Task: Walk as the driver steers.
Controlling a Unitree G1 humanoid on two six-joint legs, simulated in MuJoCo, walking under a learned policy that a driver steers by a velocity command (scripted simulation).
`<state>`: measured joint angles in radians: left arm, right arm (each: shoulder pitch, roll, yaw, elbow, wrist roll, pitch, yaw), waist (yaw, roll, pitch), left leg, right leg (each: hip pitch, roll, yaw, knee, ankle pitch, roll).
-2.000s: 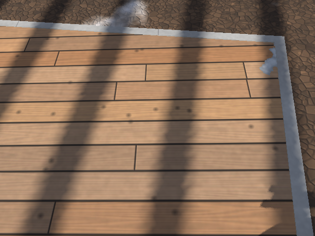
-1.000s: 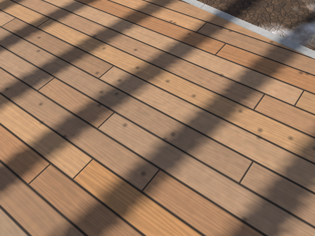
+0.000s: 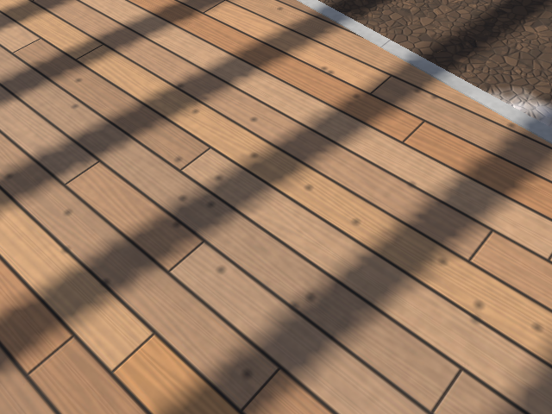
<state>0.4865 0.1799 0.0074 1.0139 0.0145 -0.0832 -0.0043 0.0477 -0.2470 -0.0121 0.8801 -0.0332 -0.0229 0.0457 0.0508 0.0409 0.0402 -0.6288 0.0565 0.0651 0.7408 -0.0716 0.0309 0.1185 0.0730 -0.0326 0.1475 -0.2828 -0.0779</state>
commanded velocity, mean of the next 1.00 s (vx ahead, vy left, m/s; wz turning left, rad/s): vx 0.49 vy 0.00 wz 0.00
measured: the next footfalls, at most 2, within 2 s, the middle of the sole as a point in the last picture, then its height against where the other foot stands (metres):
left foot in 0.12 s outside the picture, level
right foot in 0.68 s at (342, 375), level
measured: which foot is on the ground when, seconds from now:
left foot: up 0.00-0.10, down 0.12-0.70, up 0.72-1.00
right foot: down 0.00-0.12, up 0.14-0.66, down 0.68-1.00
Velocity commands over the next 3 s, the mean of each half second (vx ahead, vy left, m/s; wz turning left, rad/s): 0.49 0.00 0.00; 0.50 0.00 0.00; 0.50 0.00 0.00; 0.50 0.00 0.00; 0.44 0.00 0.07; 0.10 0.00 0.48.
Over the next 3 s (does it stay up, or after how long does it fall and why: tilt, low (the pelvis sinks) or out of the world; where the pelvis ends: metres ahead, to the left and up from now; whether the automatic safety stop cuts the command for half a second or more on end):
stays up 1.44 0.02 0.00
